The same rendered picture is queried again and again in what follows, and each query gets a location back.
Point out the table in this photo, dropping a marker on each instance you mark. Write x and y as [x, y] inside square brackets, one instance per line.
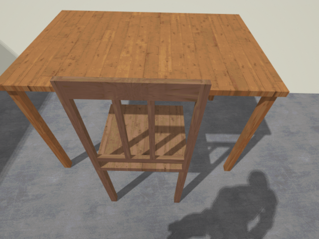
[164, 45]

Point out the chair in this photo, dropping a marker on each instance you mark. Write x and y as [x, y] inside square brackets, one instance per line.
[137, 137]

